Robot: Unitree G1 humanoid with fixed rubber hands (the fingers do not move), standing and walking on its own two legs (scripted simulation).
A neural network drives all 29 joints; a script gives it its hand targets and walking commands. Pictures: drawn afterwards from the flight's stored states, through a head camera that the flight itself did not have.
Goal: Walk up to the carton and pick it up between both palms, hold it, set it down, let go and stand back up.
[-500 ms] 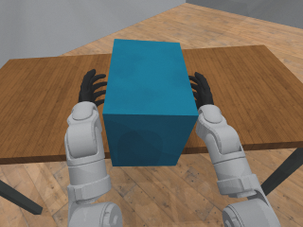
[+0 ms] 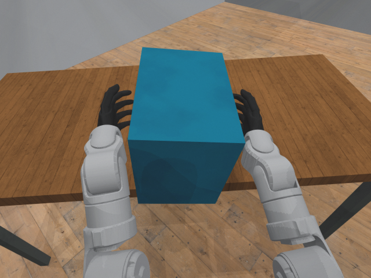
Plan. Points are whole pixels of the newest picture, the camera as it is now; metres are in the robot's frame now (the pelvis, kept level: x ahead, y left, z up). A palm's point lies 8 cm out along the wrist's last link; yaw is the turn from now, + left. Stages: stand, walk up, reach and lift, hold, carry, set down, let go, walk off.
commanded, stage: hold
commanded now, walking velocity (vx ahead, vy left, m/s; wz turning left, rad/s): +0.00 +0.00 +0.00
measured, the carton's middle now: (180, 128) +0.41 +0.01 +0.11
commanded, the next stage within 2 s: set down in 1.20 s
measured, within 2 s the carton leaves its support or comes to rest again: neither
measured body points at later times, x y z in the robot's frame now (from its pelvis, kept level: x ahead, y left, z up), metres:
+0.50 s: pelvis -0.01 -0.01 +0.00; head -0.03 -0.02 +0.45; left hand +0.35 +0.14 +0.19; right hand +0.36 -0.13 +0.16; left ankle +0.00 +0.12 -0.76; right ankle -0.01 -0.11 -0.76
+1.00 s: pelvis +0.00 +0.00 +0.00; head -0.01 -0.01 +0.45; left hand +0.35 +0.14 +0.18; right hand +0.36 -0.14 +0.15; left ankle +0.00 +0.12 -0.76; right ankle -0.01 -0.11 -0.76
